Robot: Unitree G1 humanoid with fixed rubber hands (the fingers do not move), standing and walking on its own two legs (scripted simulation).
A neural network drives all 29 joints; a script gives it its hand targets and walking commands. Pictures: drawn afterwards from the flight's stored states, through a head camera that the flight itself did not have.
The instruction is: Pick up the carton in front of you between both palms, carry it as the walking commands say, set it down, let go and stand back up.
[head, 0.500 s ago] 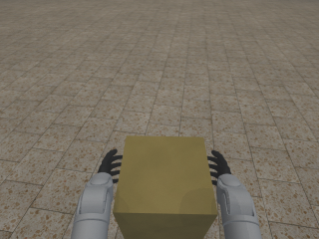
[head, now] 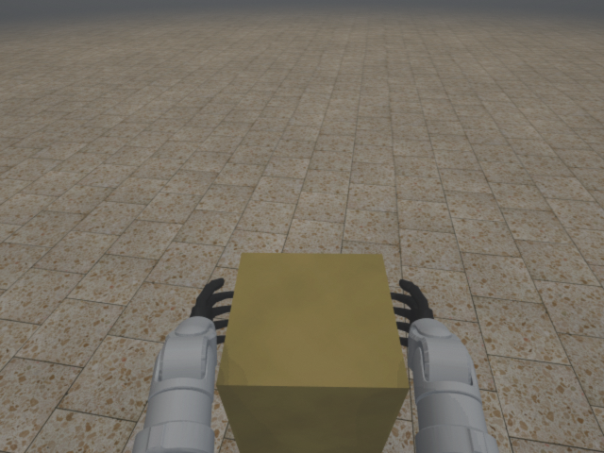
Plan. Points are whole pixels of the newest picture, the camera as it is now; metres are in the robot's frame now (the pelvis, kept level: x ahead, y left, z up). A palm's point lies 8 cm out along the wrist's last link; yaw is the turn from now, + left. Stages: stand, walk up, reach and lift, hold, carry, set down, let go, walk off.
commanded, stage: set down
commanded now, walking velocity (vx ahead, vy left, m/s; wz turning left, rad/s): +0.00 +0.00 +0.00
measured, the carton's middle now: (310, 358) +0.30 +0.00 -0.02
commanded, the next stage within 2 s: none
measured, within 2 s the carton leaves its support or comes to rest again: neither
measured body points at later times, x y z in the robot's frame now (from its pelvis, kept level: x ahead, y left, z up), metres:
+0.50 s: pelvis +0.00 +0.02 -0.05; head +0.18 +0.00 +0.36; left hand +0.38 +0.15 -0.13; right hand +0.37 -0.15 -0.13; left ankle +0.03 +0.14 -0.74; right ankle +0.06 -0.11 -0.74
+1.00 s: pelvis -0.03 +0.02 -0.19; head +0.22 +0.01 +0.19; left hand +0.43 +0.16 -0.27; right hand +0.43 -0.15 -0.27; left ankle +0.03 +0.14 -0.74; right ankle +0.06 -0.11 -0.74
